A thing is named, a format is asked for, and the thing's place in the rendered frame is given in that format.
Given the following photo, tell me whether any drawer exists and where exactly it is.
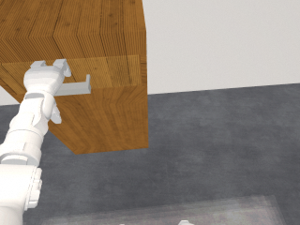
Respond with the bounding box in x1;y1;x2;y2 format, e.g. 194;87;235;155
0;54;141;95

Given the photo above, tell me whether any left robot forearm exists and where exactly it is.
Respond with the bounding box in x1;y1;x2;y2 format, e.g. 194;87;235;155
0;89;54;167

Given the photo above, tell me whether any handle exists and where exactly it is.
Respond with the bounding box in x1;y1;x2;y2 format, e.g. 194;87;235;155
54;74;91;97

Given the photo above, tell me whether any robot left upper arm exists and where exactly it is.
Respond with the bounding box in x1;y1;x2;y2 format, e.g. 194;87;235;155
0;164;42;225

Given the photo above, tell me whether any robot left hand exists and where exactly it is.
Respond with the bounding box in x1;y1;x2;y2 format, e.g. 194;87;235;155
23;58;71;124

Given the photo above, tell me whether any cabinet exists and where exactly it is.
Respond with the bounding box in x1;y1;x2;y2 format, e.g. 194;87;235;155
0;0;149;155

